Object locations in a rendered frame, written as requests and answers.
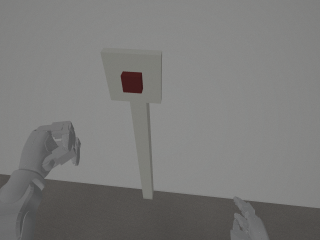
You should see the right robot hand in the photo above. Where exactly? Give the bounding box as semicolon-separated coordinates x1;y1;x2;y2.
230;196;270;240

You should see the robot left forearm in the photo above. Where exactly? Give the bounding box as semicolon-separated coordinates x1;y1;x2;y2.
0;169;47;240

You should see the left robot hand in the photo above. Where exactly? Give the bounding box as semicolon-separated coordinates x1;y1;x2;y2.
18;120;81;178

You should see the button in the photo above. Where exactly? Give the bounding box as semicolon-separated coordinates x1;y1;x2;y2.
120;71;143;94

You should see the panel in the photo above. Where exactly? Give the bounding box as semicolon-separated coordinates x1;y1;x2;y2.
100;47;162;200

